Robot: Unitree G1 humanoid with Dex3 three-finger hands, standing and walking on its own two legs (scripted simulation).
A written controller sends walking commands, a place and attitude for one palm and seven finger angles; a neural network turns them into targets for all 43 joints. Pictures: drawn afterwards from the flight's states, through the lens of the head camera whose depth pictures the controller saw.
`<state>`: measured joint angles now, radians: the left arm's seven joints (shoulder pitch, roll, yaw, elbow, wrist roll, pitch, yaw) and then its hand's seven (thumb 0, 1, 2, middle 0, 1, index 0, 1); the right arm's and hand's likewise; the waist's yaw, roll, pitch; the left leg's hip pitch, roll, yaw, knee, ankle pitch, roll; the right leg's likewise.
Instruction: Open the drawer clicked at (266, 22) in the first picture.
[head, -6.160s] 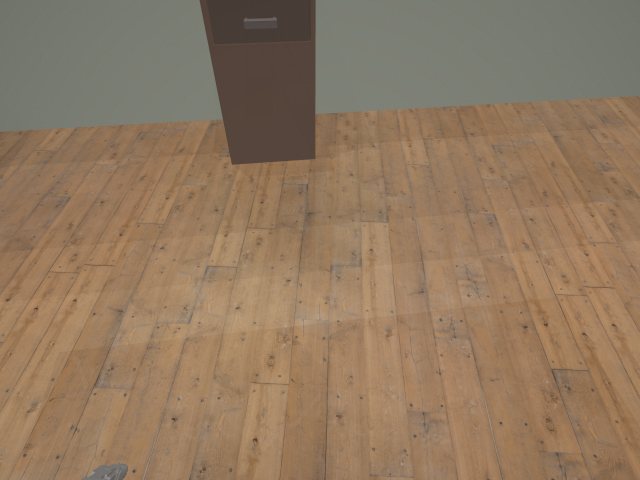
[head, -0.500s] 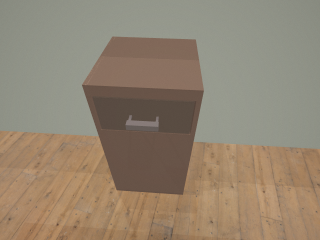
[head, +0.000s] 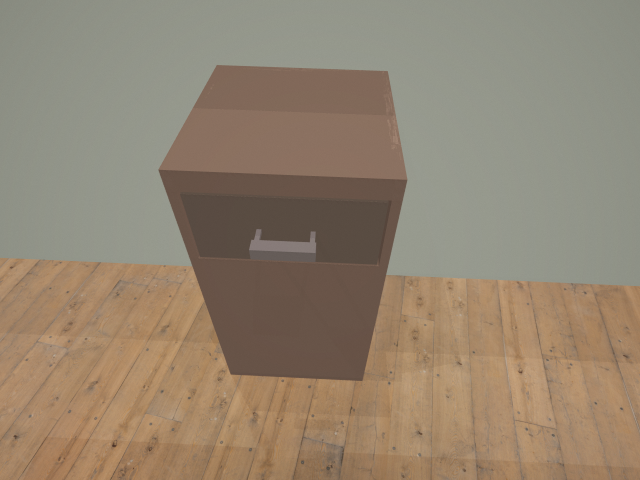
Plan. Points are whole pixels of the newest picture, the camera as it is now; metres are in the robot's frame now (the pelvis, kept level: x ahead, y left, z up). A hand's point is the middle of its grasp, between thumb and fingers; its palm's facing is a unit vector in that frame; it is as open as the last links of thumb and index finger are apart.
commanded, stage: come to a stop and stand still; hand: left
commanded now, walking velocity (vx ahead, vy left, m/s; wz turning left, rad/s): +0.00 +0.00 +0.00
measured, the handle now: (284, 242) +0.56 +0.10 -0.08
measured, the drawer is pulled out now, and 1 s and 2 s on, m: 0.00 0.00 0.00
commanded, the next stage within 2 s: look again from close up in 0.90 s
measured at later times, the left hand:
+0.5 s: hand out of the picture +0.00 +0.12 -0.17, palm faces +0.04 -0.99 -0.16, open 7.4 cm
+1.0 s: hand out of the picture +0.00 +0.10 -0.17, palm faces +0.06 -0.99 -0.16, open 7.4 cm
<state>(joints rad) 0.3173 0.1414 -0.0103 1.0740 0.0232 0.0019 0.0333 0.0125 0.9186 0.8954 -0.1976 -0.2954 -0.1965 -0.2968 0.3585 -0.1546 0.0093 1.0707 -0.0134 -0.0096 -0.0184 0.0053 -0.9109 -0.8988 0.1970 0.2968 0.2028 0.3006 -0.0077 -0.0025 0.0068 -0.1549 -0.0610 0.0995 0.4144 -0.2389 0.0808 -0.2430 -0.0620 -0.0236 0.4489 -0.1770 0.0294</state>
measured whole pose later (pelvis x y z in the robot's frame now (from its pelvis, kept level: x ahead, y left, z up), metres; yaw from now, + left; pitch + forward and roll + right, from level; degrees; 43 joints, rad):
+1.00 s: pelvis +0.02 -0.05 +0.00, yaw +1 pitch -1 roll +0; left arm 0.34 0.11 -0.01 1.12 0.01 -0.02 0.04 0.01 0.92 0.90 -0.20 -0.30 -0.20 -0.30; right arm 0.35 -0.11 0.01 1.14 -0.01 -0.02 -0.03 0.00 -0.91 -0.90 0.20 0.30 0.20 0.30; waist 0.00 0.00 0.01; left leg -0.13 0.02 0.06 0.41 -0.26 0.00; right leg -0.20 0.01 -0.07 0.41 -0.20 -0.04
